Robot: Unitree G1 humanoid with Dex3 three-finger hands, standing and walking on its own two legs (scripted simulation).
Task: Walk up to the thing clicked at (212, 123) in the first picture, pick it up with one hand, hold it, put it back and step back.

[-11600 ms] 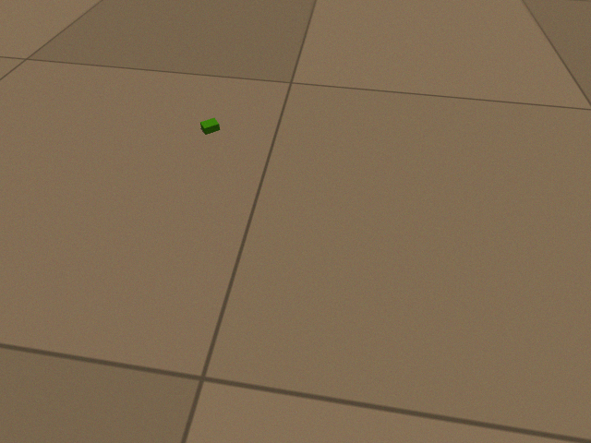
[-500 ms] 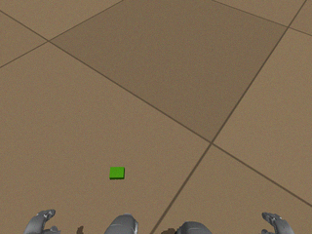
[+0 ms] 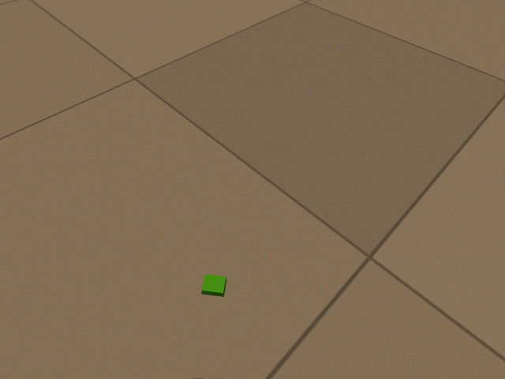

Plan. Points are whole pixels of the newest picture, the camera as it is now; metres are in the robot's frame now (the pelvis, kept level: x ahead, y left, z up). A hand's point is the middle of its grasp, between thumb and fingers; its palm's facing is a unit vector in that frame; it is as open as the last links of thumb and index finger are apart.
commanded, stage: walk up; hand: left
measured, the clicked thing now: (214, 285) +0.52 +0.18 -0.74
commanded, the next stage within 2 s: stand in 1.54 s
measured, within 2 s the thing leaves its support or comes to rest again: neither
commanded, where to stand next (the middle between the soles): +0.11 -0.02 m, yaw -6 degrees
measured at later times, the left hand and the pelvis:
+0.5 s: hand (148, 336) +0.20 +0.21 -0.15, palm faces -0.14 -0.91 -0.39, open 7.4 cm; pelvis +0.02 -0.02 -0.02, yaw -3 degrees
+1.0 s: hand out of the picture +0.05 +0.30 -0.14, palm faces -0.18 -0.91 -0.39, open 7.4 cm; pelvis -0.01 +0.00 +0.01, yaw -7 degrees
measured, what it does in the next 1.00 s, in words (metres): steps on the spot: right foot, then left foot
